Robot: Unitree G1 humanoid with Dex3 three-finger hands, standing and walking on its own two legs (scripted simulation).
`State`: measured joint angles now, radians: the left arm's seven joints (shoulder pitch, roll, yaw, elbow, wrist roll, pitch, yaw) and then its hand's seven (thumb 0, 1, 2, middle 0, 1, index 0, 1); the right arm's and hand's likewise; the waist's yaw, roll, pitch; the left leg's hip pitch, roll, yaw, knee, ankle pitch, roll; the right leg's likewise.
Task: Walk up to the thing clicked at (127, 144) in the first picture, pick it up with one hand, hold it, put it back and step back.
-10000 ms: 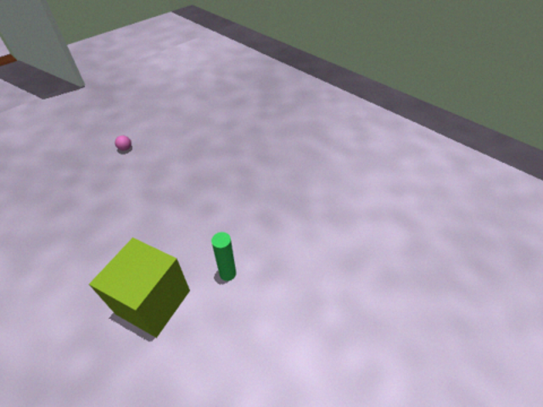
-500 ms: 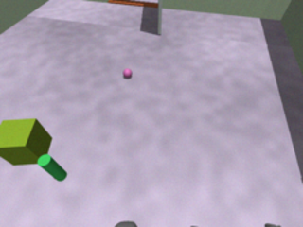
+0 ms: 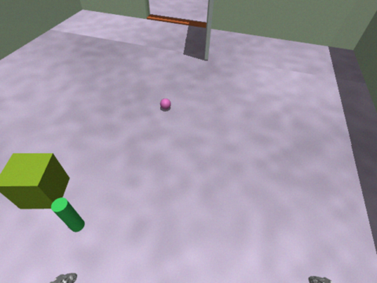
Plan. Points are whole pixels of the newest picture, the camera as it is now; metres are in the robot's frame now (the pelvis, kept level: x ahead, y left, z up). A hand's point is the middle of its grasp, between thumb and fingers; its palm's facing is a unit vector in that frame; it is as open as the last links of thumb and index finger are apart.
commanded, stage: walk up
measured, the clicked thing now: (165, 103) +1.49 +0.20 -0.73
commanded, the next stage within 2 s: stand in 0.10 s
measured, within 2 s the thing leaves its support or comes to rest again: neither
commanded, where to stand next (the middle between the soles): +0.06 +0.00 m, yaw -3 degrees
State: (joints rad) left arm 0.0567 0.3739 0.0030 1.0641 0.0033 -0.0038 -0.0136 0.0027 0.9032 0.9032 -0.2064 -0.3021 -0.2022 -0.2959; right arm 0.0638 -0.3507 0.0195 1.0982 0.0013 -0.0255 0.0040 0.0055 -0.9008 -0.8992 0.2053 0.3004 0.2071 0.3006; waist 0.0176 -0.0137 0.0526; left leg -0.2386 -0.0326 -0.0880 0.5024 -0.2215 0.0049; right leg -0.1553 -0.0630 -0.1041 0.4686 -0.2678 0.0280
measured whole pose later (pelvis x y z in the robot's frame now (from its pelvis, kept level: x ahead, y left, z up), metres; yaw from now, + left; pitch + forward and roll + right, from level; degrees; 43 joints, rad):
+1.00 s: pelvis +0.00 -0.02 +0.01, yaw -2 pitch -2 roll +0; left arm 0.12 0.30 0.00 1.16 0.01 0.00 0.00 0.00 0.90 0.90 -0.21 -0.30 -0.20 -0.30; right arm 0.12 -0.29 0.01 1.18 -0.01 0.00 0.00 0.00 -0.90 -0.90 0.20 0.30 0.20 0.30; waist 0.00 0.00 0.04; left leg -0.15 0.00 -0.07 0.33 -0.14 -0.02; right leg -0.10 -0.03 -0.08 0.33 -0.20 0.00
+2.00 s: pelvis +0.02 -0.02 +0.01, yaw -3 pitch -2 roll +0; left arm 0.10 0.35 0.01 1.13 0.01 0.00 -0.01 0.00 0.90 0.90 -0.21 -0.30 -0.20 -0.30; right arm 0.10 -0.35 0.02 1.14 -0.01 -0.01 0.00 0.00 -0.90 -0.90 0.20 0.30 0.21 0.30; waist 0.01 0.00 0.05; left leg -0.12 0.01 -0.06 0.31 -0.16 -0.03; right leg -0.07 -0.02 -0.07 0.31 -0.21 0.00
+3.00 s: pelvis +0.08 +0.02 -0.01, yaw +1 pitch -2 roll -2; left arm 0.28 0.46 0.10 1.02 0.05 -0.03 -0.07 0.00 0.90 0.90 -0.21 -0.30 -0.20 -0.30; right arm 0.22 -0.44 -0.10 1.02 -0.04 -0.03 0.09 0.01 -0.90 -0.90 0.20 0.30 0.21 0.30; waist 0.04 -0.02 0.04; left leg -0.37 0.08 0.03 0.58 -0.26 0.00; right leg -0.01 -0.08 -0.12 0.45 -0.40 0.00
